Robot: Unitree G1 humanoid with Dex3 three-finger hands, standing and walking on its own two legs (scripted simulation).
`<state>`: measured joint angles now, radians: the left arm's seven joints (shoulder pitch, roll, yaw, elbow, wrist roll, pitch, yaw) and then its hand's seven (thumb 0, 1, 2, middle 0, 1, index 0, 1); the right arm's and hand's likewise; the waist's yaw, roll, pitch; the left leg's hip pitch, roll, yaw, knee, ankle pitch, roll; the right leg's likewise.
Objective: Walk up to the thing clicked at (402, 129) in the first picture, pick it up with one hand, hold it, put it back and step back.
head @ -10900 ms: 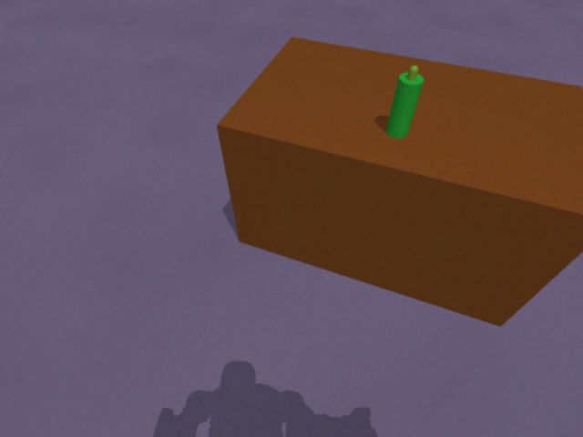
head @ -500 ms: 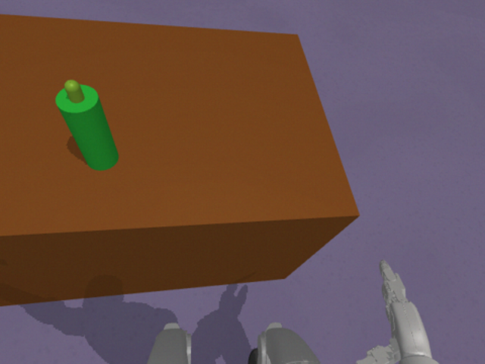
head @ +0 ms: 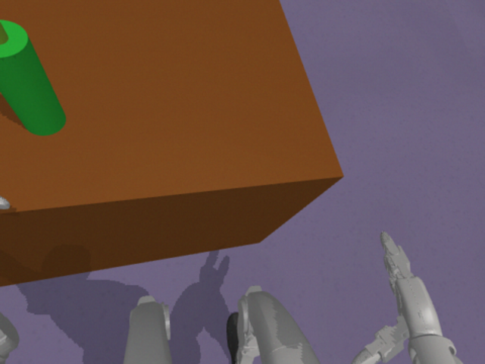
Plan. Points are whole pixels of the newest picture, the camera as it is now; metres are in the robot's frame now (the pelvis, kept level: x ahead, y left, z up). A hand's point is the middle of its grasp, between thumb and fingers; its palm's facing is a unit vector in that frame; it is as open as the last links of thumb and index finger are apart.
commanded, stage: close in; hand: left
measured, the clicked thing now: (20, 77) +0.53 +0.28 +0.04
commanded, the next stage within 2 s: rest palm in 0.62 s
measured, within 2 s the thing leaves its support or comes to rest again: neither
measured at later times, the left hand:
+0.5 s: hand (12, 141) +0.45 +0.29 +0.00, palm faces +0.30 -0.95 +0.02, open 17.3 cm
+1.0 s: hand (20, 130) +0.46 +0.27 +0.02, palm faces +0.34 -0.94 +0.01, open 17.6 cm
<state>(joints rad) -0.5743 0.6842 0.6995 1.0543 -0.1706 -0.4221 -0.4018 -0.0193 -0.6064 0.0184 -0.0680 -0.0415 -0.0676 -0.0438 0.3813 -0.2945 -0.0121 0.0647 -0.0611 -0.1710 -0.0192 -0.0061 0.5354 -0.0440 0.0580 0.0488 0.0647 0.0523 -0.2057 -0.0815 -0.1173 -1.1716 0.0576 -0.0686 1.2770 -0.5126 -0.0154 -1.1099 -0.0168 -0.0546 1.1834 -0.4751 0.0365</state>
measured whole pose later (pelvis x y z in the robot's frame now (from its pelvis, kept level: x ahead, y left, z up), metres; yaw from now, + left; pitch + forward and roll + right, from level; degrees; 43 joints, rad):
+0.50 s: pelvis +0.00 +0.00 -0.01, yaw +0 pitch +23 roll -4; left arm -0.58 0.55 0.59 1.00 -0.13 -0.47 -0.20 -0.02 -0.49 0.00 -0.06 -0.01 -0.08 0.00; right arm 0.48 -0.27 -0.02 -0.12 -0.05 -0.10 0.02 -0.01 0.53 -0.04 0.06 0.05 0.06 0.05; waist -0.20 -0.04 -0.14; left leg -1.18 0.06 -0.06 1.30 -0.53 -0.02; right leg -1.13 -0.02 -0.04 1.23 -0.50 0.03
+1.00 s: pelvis +0.00 +0.00 +0.00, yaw -1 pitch +23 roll -4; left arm -0.58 0.50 0.58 0.97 -0.10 -0.48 -0.10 -0.02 -0.59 0.00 -0.08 0.00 -0.09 0.00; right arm 0.46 -0.25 -0.03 -0.11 -0.05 -0.01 0.04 -0.01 0.52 -0.05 0.06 0.05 0.06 0.05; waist -0.19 -0.03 -0.14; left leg -1.17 0.06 -0.04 1.30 -0.53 -0.01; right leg -1.13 -0.02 -0.03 1.22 -0.50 0.04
